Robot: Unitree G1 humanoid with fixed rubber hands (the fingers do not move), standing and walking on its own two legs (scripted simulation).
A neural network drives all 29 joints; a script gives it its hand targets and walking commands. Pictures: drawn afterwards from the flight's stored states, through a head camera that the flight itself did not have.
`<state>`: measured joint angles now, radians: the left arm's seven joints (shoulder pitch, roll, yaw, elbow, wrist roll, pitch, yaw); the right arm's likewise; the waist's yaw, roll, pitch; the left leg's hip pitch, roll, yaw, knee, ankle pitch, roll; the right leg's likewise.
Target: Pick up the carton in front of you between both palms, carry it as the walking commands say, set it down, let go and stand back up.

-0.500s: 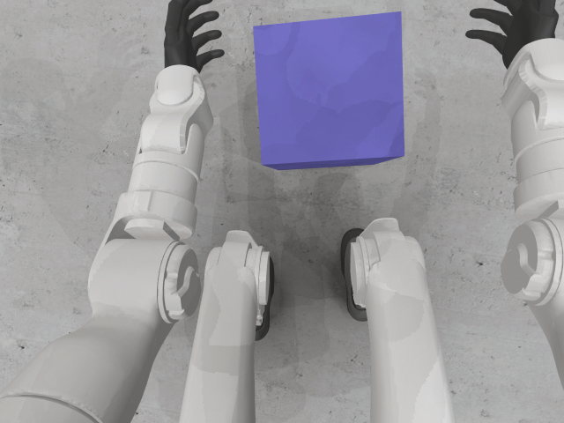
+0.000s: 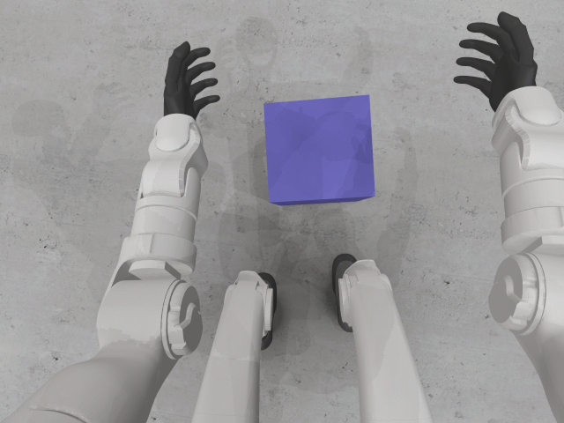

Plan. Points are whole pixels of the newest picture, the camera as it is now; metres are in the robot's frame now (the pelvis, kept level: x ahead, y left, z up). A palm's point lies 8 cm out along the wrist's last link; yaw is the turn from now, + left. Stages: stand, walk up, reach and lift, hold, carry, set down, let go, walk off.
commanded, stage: set down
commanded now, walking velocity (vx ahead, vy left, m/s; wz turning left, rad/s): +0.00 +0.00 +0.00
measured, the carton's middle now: (317, 159) +0.48 -0.05 -0.48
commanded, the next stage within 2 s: let go in 0.04 s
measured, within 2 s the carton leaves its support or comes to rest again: neither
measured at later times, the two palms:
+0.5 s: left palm (94, 186) +0.39 +0.18 +0.02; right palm out of the picture +0.37 -0.27 +0.01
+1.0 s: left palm out of the picture +0.27 +0.25 +0.11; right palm out of the picture +0.24 -0.22 +0.11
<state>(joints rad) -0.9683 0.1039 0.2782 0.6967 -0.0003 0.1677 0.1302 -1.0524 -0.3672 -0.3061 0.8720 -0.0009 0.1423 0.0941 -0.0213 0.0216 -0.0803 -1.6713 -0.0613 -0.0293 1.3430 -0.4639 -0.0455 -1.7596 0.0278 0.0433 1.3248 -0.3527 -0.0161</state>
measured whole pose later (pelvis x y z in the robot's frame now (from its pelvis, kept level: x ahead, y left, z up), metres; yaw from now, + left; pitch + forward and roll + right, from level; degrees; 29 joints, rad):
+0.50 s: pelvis +0.06 +0.00 +0.12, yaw -2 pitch +31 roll +1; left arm -0.34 0.13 0.16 0.57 0.06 0.06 0.01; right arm -0.37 -0.25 -0.20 0.62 -0.03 0.05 0.08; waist -0.01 0.02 -0.07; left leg -1.00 -0.03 -0.06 0.82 -0.36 -0.03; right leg -1.08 0.03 0.03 0.81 -0.27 -0.02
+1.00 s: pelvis +0.10 +0.03 +0.17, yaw -3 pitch +0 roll -1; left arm 0.23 0.21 0.05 0.44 0.01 0.06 -0.06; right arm 0.24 -0.22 -0.05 0.44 0.00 0.06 0.07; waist 0.00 0.02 0.05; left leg -0.14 -0.03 -0.06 0.44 -0.30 0.02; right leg -0.21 0.02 0.05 0.42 -0.21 0.01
